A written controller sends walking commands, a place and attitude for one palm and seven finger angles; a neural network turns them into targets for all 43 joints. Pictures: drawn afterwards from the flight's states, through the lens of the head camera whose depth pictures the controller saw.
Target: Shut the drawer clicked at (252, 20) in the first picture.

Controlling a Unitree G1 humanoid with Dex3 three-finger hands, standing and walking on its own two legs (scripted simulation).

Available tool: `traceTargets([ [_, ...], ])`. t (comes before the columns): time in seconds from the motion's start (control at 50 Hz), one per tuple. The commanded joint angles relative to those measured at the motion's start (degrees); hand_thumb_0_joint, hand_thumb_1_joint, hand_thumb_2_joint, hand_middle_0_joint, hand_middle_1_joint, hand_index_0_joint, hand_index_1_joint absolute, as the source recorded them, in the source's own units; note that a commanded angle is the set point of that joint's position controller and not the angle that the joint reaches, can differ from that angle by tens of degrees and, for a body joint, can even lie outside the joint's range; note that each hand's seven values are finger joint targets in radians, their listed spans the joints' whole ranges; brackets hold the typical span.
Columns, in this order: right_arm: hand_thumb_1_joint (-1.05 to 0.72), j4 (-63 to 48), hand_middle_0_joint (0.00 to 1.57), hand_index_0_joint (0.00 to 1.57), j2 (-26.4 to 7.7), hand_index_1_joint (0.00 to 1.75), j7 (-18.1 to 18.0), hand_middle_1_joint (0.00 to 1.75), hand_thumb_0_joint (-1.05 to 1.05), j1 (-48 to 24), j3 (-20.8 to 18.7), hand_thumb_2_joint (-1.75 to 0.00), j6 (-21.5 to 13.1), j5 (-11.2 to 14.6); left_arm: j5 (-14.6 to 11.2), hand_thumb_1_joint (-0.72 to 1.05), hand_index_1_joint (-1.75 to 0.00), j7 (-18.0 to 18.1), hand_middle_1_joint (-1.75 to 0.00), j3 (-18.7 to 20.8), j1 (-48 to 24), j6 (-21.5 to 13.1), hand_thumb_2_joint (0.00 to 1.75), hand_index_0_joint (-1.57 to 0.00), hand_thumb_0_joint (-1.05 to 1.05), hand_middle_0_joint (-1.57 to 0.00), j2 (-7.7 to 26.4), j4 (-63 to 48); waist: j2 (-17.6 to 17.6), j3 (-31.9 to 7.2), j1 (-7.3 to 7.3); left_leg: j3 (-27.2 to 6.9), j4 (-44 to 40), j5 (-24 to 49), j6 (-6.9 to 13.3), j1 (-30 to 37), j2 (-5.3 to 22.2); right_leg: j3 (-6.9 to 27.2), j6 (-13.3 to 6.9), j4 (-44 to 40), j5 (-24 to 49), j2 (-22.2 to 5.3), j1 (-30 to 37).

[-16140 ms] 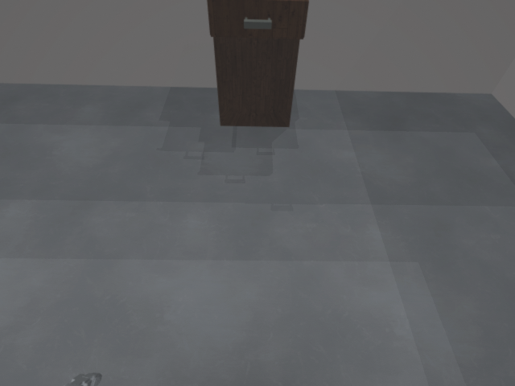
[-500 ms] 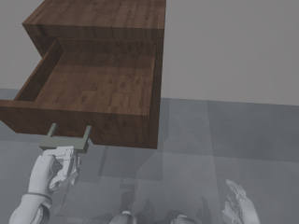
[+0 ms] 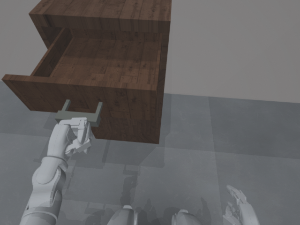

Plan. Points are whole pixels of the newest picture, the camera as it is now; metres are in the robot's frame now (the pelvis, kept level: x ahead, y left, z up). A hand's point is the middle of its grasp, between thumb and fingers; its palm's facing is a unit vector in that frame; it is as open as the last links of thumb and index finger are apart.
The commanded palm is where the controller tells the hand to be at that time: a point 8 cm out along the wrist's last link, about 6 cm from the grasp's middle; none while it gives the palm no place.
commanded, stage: push the drawer shut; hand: left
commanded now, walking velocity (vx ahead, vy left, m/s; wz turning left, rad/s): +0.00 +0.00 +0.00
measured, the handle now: (81, 111) +0.40 +0.21 +0.06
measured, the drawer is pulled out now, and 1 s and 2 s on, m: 0.25 0.11 0.00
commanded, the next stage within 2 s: none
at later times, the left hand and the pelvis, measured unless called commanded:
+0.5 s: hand (95, 115) +0.39 +0.17 +0.05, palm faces -0.06 -1.00 -0.06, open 2.7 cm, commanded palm +0.39 +0.22 +0.06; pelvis +0.01 +0.01 +0.00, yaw -1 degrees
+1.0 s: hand (101, 98) +0.45 +0.17 +0.05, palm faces -0.05 -1.00 -0.05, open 2.7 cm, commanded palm +0.45 +0.21 +0.06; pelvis +0.01 +0.00 +0.00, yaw -1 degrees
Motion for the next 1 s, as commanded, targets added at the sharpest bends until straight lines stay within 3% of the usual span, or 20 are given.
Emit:
traceTargets([
  [0.0,-0.90,-7.7,0.20,0.20,-7.9,0.30,-0.2,0.30,0.00,-0.8,-3.2,-0.90,-2.3,0.1,-0.5,0.90,-1.60,1.9,-1.60,1.8,-24.9,-2.8,0.90,-1.40,0.00,-1.40,6.6,-10.3,0.9,-15.0,-3.88,-3.8,-11.0,-0.3,0.2,8.8,-0.3,6.8,1.9,-10.9,-0.9,0.8,5.8],
  [0.06,-0.90,-7.5,0.20,0.20,-8.2,0.30,0.0,0.30,0.00,0.2,-3.4,-0.90,-1.6,-0.1,0.2,0.90,-1.60,2.7,-1.60,3.4,-24.9,-2.9,0.90,-1.40,0.00,-1.40,7.9,-6.6,-0.5,-15.4,-3.49,-3.9,-11.2,0.9,0.2,8.7,-0.2,6.7,1.8,-10.7,0.2,0.9,6.4],
  [0.1,-0.90,-7.5,0.20,0.20,-8.0,0.30,0.3,0.30,0.00,0.3,-3.4,-0.90,-1.2,-0.1,0.4,0.90,-1.60,2.8,-1.60,2.3,-28.0,-3.2,0.90,-1.40,0.00,-1.40,7.1,-6.3,0.9,-15.8,-3.73,-3.6,-11.2,0.9,0.1,9.0,-0.3,6.9,1.8,-10.9,0.4,0.8,6.4],
  [0.18,-0.90,-7.1,0.20,0.20,-8.4,0.30,0.5,0.30,0.00,1.3,-3.5,-0.90,0.0,-0.2,0.9,0.90,-1.60,3.4,-1.60,4.7,-30.0,-3.8,0.90,-1.40,0.00,-1.40,9.5,-2.6,-0.8,-16.2,-3.63,-3.4,-11.2,1.8,0.2,8.4,-0.2,7.1,1.8,-11.0,1.2,0.8,7.2],
  [0.2,-0.90,-7.0,0.20,0.20,-8.2,0.30,0.5,0.30,0.00,1.4,-3.5,-0.90,0.1,-0.1,0.9,0.90,-1.60,3.2,-1.60,3.4,-31.6,-4.0,0.90,-1.40,0.00,-1.40,8.2,-2.7,0.1,-16.2,-4.13,-3.3,-11.2,2.1,0.2,9.1,-0.2,7.1,1.9,-11.0,1.8,0.9,6.7],
  [0.3,-0.90,-6.2,0.20,0.20,-8.5,0.30,0.7,0.30,0.00,2.9,-3.7,-0.90,1.4,-0.2,1.4,0.90,-1.60,3.1,-1.60,5.0,-36.7,-4.6,0.90,-1.40,0.00,-1.40,10.5,1.3,-0.4,-17.4,-4.52,-3.3,-10.8,2.5,0.2,8.7,-0.1,7.5,1.9,-10.7,2.3,1.0,7.1],
  [0.32,-0.90,-6.2,0.20,0.20,-8.3,0.30,0.8,0.30,0.00,3.0,-3.7,-0.90,1.7,-0.3,1.4,0.90,-1.60,3.0,-1.60,4.3,-37.1,-4.6,0.90,-1.40,0.00,-1.40,9.6,2.3,0.1,-17.3,-4.61,-3.1,-10.9,2.9,0.2,8.9,-0.2,7.4,1.8,-10.8,2.7,1.0,7.0],
  [0.38,-0.90,-5.6,0.20,0.20,-8.6,0.30,0.9,0.30,0.00,4.1,-3.8,-0.90,2.4,-0.4,1.4,0.90,-1.60,2.7,-1.60,6.5,-39.0,-4.9,0.90,-1.40,0.00,-1.40,11.8,4.5,-0.1,-18.7,-4.45,-3.2,-10.4,5.5,0.2,9.2,-0.1,7.3,1.8,-10.2,5.3,1.2,7.9],
  [0.44,-0.90,-5.5,0.20,0.20,-8.4,0.30,1.1,0.30,0.00,4.8,-4.0,-0.90,2.9,-0.4,1.5,0.90,-1.60,2.2,-1.60,6.1,-40.5,-5.2,0.90,-1.40,0.00,-1.40,11.2,6.5,-0.2,-19.4,-4.85,-3.2,-10.1,7.4,0.2,9.7,0.0,7.1,1.7,-9.8,7.3,1.4,7.7],
  [0.52,-0.90,-5.0,0.20,0.20,-8.3,0.30,1.5,0.30,0.00,5.5,-4.1,-0.90,3.6,-0.5,1.7,0.90,-1.60,2.1,-1.60,4.6,-44.3,-5.9,0.90,-1.40,0.00,-1.40,9.7,7.0,2.6,-20.5,-5.35,-3.3,-9.9,8.7,-0.1,11.8,0.1,7.0,1.6,-9.6,8.5,1.4,6.1],
  [0.58,-0.90,-4.4,0.20,0.20,-8.7,0.30,1.6,0.30,0.00,6.6,-4.3,-0.90,4.4,-0.7,1.9,0.90,-1.60,2.5,-1.60,6.5,-44.8,-6.0,0.90,-1.40,0.00,-1.40,11.5,10.2,-0.2,-20.3,-5.51,-3.5,-9.7,9.8,0.0,11.3,0.3,6.7,1.7,-9.2,9.7,1.7,6.1],
  [0.6,-0.90,-4.6,0.20,0.20,-8.5,0.30,1.7,0.30,0.00,6.4,-4.2,-0.90,4.6,-0.7,2.0,0.90,-1.60,2.3,-1.60,5.6,-45.8,-6.1,0.90,-1.40,0.00,-1.40,10.7,10.2,0.9,-20.5,-5.59,-3.0,-9.5,9.7,0.0,10.8,0.1,7.1,1.8,-9.3,10.0,1.5,6.5],
  [0.66,-0.90,-4.2,0.20,0.20,-8.6,0.30,1.7,0.30,0.00,7.1,-4.2,-0.90,5.3,-0.8,2.4,0.90,-1.60,2.3,-1.60,7.7,-47.6,-6.4,0.90,-1.40,0.00,-1.40,13.0,12.7,-0.9,-21.1,-5.75,-2.7,-9.1,9.6,0.3,9.5,0.1,7.5,1.9,-9.4,10.5,1.6,7.8],
  [0.74,-0.90,-3.8,0.20,0.20,-8.4,0.30,1.8,0.30,0.00,7.5,-4.1,-0.90,5.9,-0.8,2.7,0.90,-1.60,1.8,-1.60,6.7,-52.5,-7.0,0.90,-1.40,0.00,-1.40,12.5,14.3,2.3,-21.2,-6.38,-3.0,-8.7,10.4,0.2,10.7,0.2,7.2,1.6,-8.6,10.8,1.7,5.4],
  [0.8,-0.90,-3.4,0.20,0.20,-8.6,0.30,1.9,0.30,0.00,8.0,-4.2,-0.90,6.4,-0.9,2.9,0.90,-1.60,2.2,-1.60,7.6,-54.1,-7.3,0.90,-1.40,0.00,-1.40,13.3,17.2,1.6,-21.5,-6.33,-3.0,-8.5,9.5,0.1,9.9,0.1,7.4,1.7,-8.8,9.9,1.7,5.3],
  [0.82,-0.90,-3.1,0.20,0.20,-8.6,0.30,1.9,0.30,0.00,8.2,-4.1,-0.90,6.6,-0.9,2.9,0.90,-1.60,2.2,-1.60,7.2,-56.1,-7.4,0.90,-1.40,0.00,-1.40,13.2,17.9,0.1,-21.1,-7.16,-2.9,-8.3,8.9,0.3,9.1,0.1,7.6,1.9,-9.0,9.7,1.7,5.3],
  [0.88,-0.90,-2.7,0.20,0.20,-8.7,0.30,1.9,0.30,0.00,8.8,-4.1,-0.90,6.9,-1.0,3.2,0.90,-1.60,2.0,-1.60,9.3,-58.0,-7.9,0.90,-1.40,0.00,-1.40,15.8,20.7,0.8,-22.0,-6.87,-2.6,-7.8,8.5,0.4,7.7,0.0,8.0,1.8,-8.8,9.5,1.7,5.9],
  [0.92,-0.90,-2.7,0.20,0.20,-8.5,0.30,2.0,0.30,0.00,9.0,-4.0,-0.90,7.0,-1.0,3.5,0.90,-1.60,1.7,-1.60,7.9,-61.0,-8.3,0.90,-1.40,0.00,-1.40,14.7,20.9,2.1,-23.0,-7.52,-2.7,-7.4,8.5,0.5,8.4,0.0,8.1,1.8,-8.5,9.3,1.8,5.0],
  [0.98,-0.90,-2.5,0.20,0.20,-8.7,0.30,2.2,0.30,0.00,9.9,-4.1,-0.90,7.4,-1.2,3.6,0.90,-1.60,1.5,-1.60,9.1,-61.4,-8.6,0.90,-1.40,0.00,-1.40,15.8,22.9,2.1,-24.0,-7.41,-3.0,-7.1,9.5,0.5,9.2,0.2,7.8,1.7,-8.1,9.5,2.0,4.0],
])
